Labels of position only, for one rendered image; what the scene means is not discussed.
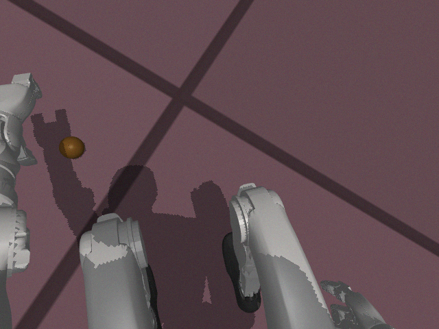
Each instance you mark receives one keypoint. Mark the ball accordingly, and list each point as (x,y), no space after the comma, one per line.
(71,147)

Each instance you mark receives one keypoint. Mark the left robot arm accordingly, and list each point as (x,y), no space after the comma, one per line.
(14,236)

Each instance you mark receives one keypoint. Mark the right robot hand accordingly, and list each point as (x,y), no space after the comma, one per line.
(359,313)

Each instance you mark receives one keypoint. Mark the left robot foot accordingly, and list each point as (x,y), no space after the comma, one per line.
(153,298)

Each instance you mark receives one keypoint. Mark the right robot foot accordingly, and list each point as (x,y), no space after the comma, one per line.
(247,304)

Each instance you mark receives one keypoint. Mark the left robot hand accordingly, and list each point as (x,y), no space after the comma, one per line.
(19,99)

